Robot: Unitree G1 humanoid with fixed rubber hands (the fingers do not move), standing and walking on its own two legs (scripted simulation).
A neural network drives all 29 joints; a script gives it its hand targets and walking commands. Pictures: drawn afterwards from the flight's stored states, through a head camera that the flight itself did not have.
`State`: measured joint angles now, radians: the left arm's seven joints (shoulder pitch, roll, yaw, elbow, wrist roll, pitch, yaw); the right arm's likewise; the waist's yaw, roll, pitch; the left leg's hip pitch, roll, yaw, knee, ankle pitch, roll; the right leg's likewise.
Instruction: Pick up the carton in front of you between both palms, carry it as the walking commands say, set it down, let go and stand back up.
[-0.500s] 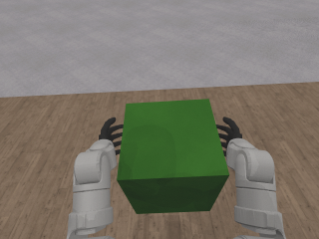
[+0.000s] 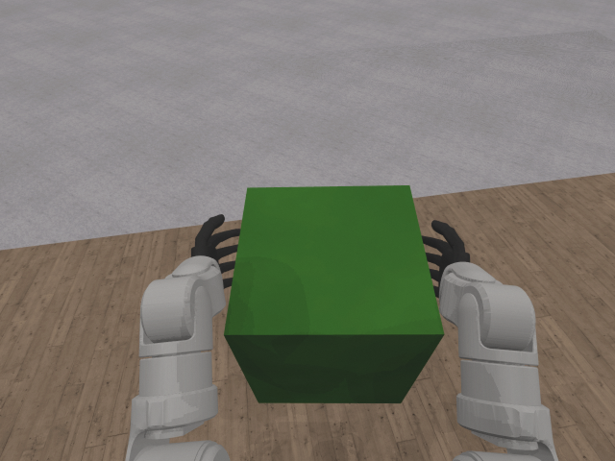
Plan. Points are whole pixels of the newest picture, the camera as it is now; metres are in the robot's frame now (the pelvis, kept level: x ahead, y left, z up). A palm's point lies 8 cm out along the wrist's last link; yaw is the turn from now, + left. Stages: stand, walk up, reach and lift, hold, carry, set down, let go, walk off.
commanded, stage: carry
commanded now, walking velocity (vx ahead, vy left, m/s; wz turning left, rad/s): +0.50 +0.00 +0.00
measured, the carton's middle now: (328, 302) +0.33 -0.01 +0.03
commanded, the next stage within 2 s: none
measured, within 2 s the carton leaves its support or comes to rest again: neither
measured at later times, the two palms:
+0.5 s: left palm (238, 165) +0.62 +0.14 +0.05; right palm (396, 157) +0.64 -0.16 +0.04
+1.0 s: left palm (239, 86) +0.94 +0.17 +0.04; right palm (361, 86) +0.93 -0.13 +0.04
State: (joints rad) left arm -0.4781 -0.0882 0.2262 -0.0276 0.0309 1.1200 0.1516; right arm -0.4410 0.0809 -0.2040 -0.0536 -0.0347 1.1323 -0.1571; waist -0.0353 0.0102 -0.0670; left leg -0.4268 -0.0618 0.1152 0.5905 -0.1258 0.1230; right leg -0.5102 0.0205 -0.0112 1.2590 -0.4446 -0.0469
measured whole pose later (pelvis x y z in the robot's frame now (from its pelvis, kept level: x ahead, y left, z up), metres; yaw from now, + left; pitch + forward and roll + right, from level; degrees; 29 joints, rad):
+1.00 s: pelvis +0.61 +0.01 -0.09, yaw +0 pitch +4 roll +0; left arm -0.49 -0.03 0.19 -0.03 -0.01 1.10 0.15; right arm -0.46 0.08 -0.19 -0.06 -0.06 1.11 -0.16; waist 0.00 -0.01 -0.10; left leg -0.49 -0.06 0.12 0.61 -0.08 0.12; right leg -0.31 0.06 -0.03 1.23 -0.53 -0.05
